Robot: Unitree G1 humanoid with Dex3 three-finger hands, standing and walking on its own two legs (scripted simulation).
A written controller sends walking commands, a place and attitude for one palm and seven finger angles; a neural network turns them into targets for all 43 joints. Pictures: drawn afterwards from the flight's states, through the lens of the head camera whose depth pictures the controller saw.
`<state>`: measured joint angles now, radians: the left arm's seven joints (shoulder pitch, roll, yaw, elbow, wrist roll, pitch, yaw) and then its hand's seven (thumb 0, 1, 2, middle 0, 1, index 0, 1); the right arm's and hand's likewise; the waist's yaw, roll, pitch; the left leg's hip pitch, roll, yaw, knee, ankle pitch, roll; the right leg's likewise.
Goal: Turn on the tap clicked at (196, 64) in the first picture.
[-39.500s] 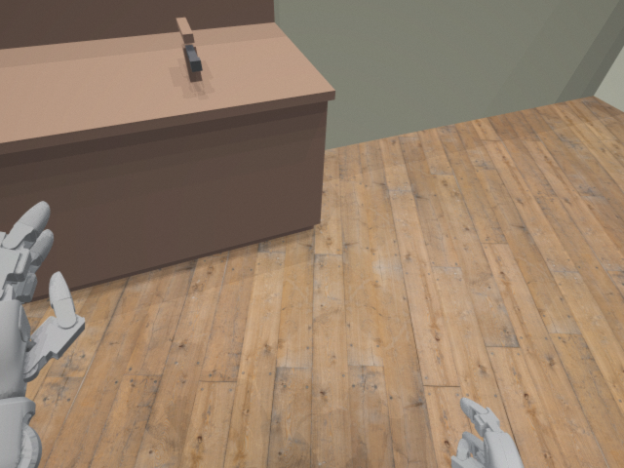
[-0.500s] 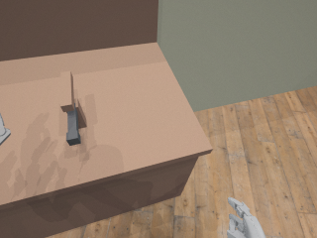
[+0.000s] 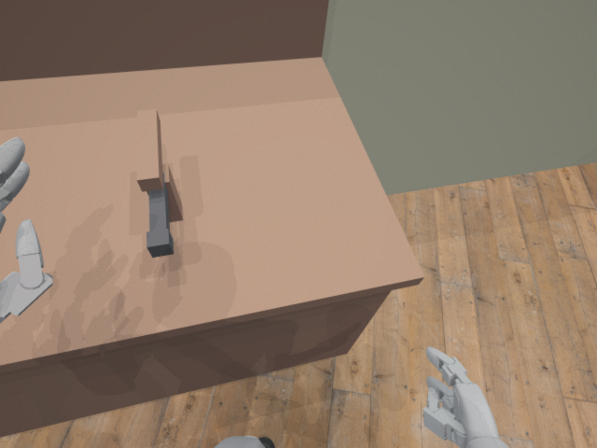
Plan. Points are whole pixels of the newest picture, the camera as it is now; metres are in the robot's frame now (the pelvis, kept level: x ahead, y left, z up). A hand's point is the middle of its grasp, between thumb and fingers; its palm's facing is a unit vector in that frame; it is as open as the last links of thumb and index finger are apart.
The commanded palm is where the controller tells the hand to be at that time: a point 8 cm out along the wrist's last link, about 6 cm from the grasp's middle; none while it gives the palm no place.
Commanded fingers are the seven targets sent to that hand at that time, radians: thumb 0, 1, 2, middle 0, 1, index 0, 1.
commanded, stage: look again from close up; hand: left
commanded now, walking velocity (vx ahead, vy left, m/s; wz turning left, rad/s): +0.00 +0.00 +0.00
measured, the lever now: (160, 243) +0.35 +0.23 +0.03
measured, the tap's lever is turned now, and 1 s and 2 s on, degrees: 0 0 0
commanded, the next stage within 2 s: shuffle to correct the standing spot in 0.40 s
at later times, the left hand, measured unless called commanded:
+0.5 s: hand (46, 314) +0.20 +0.25 +0.15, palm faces +0.30 -0.88 -0.38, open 7.5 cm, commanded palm +0.14 +0.28 +0.18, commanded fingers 0.00 0.90 0.90 -0.20 -0.30 -0.20 -0.30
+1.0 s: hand (124, 300) +0.22 +0.18 +0.16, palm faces +0.25 -0.90 -0.36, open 7.5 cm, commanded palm +0.16 +0.23 +0.18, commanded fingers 0.00 0.90 0.90 -0.20 -0.30 -0.20 -0.30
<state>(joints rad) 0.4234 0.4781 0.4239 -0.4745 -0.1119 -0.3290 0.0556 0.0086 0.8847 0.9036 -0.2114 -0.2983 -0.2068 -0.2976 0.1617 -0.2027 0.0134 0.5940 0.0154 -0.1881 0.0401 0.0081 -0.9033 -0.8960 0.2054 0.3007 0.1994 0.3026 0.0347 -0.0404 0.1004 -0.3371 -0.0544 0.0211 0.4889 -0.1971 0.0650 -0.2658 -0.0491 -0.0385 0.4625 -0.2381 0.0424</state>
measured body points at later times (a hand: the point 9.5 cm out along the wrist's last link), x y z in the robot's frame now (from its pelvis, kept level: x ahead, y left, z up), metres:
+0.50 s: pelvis -0.02 +0.00 +0.00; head +0.03 +0.02 +0.45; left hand +0.18 +0.29 +0.17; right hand +0.17 -0.23 -0.07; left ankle +0.03 +0.07 -0.74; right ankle +0.00 -0.15 -0.74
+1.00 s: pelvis -0.02 -0.04 +0.00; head +0.01 -0.03 +0.45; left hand +0.20 +0.23 +0.18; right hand +0.16 -0.27 -0.06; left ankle +0.03 +0.07 -0.74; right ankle +0.00 -0.15 -0.74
